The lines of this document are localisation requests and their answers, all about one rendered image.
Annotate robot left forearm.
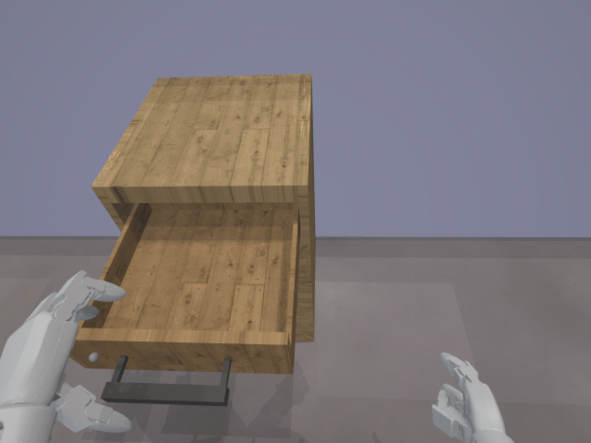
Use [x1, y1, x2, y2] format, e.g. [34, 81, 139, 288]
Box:
[0, 403, 57, 443]

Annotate cabinet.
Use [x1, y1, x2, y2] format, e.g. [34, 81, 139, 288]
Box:
[91, 74, 316, 341]

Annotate handle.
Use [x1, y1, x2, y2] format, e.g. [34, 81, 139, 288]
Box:
[101, 355, 232, 406]

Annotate right robot hand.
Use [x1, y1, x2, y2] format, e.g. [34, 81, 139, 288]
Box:
[432, 353, 506, 443]

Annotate drawer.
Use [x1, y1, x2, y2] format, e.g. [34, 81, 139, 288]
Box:
[69, 202, 300, 375]

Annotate left robot hand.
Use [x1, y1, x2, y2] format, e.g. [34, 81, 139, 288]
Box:
[0, 270, 132, 433]

